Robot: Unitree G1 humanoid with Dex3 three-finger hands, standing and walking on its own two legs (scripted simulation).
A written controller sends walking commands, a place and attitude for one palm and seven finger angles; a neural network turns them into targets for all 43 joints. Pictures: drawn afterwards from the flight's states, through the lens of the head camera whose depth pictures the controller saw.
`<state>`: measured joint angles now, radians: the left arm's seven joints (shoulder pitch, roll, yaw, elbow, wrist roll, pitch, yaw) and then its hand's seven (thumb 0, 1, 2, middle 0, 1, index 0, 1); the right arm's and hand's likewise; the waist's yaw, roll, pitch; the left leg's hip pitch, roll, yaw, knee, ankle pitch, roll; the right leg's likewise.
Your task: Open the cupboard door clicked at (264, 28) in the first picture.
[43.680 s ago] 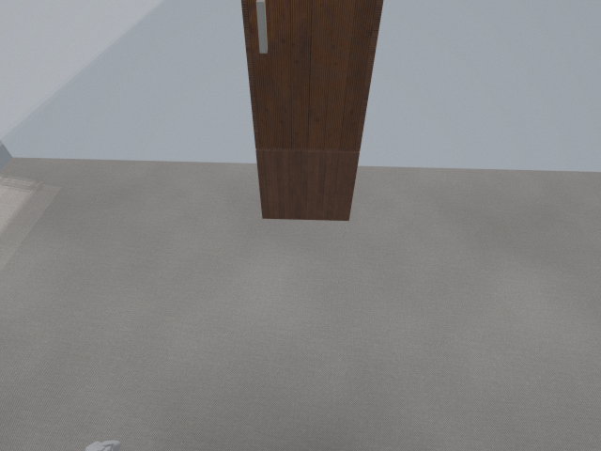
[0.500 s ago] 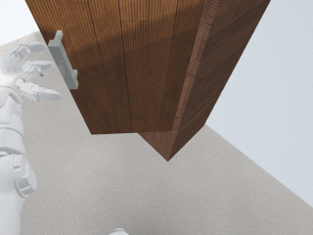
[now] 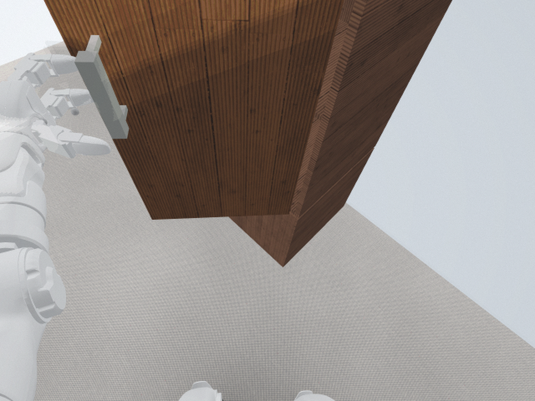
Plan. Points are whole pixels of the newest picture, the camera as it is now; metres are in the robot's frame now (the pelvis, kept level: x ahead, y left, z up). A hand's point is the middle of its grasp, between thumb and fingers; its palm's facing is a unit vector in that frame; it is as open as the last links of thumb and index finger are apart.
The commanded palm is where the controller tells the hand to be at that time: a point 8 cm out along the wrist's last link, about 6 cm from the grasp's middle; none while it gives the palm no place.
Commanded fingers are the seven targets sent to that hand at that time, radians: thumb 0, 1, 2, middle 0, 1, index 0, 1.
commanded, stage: slide the fingers in behind the handle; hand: left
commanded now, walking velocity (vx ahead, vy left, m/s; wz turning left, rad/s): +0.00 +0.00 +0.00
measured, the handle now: (108, 90) +0.54 +0.20 +0.13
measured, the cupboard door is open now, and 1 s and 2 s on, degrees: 49 48 48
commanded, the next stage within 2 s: close the thumb around the handle in 1.26 s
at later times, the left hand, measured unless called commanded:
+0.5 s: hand (100, 113) +0.50 +0.21 +0.13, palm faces +0.04 -1.00 +0.01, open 13.9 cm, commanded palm +0.47 +0.25 +0.13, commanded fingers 0.00 -0.50 0.30 -0.30 -1.20 -0.30 -1.20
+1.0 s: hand (122, 115) +0.49 +0.18 +0.13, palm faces +0.06 -1.00 +0.00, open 14.0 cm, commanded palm +0.46 +0.22 +0.13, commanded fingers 0.00 -0.50 0.30 -0.30 -1.20 -0.30 -1.20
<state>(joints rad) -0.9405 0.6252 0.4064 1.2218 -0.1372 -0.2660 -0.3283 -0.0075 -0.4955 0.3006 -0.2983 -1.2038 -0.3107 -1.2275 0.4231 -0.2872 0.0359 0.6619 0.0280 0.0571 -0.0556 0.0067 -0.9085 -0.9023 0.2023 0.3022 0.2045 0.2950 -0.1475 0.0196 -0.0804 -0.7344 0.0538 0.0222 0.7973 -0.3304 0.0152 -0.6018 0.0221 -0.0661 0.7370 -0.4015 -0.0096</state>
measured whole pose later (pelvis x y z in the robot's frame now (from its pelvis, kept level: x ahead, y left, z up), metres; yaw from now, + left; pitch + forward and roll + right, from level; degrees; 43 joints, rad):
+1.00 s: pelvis +0.00 +0.00 +0.00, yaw +0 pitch +13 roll -2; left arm -0.88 0.44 0.34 1.12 -0.12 -0.28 -0.17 -0.01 -0.50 0.30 -0.28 -1.20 -0.29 -1.20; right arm 0.40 -0.27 0.01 0.66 0.02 0.04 -0.02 0.01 -0.91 -0.90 0.20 0.30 0.20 0.29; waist -0.13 0.03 -0.09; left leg -0.69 0.05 0.03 0.79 -0.33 0.01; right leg -0.57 0.02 -0.05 0.75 -0.41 -0.01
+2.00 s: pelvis +0.01 +0.00 +0.00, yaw +0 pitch +14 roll -2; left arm -0.88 0.45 0.35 1.12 -0.13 -0.28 -0.18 0.01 0.74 0.83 -0.37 -1.34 -0.38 -1.33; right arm 0.41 -0.27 0.01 0.67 0.02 0.04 -0.02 0.01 -0.91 -0.90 0.20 0.30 0.20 0.29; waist -0.13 0.03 -0.10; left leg -0.70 0.05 0.03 0.79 -0.34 0.01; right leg -0.58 0.02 -0.05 0.75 -0.42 -0.01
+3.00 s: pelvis +0.00 -0.03 +0.01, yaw +3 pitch +3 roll +0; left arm -0.32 -0.03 0.04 0.32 -0.02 0.03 0.51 0.01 0.72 0.82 -0.34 -1.35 -0.34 -1.34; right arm 0.14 -0.19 0.03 0.61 -0.03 0.05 -0.02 0.01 -0.91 -0.90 0.20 0.30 0.20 0.29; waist 0.01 0.04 -0.09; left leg -0.43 0.02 0.00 0.66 -0.29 -0.02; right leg -0.32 0.00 -0.09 0.67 -0.41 -0.04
